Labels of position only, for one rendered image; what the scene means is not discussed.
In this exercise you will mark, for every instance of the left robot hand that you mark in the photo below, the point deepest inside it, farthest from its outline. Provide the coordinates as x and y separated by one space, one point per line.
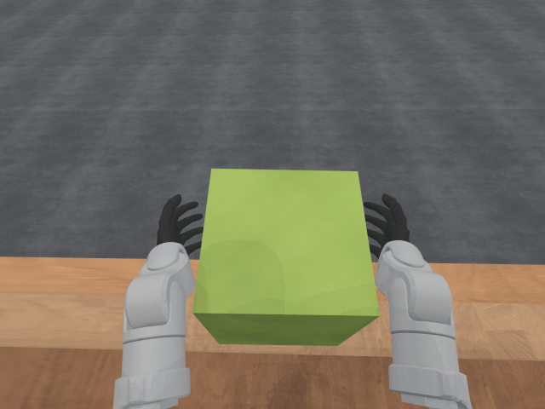
170 228

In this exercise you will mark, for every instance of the carton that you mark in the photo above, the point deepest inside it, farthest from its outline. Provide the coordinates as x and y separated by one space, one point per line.
285 258

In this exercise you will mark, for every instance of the left robot forearm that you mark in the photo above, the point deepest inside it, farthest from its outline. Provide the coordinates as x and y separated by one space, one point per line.
154 373

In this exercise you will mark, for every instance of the right robot hand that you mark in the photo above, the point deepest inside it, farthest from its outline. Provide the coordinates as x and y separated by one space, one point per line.
394 228

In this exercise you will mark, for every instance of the right robot forearm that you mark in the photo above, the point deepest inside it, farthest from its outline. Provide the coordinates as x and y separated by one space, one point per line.
425 368

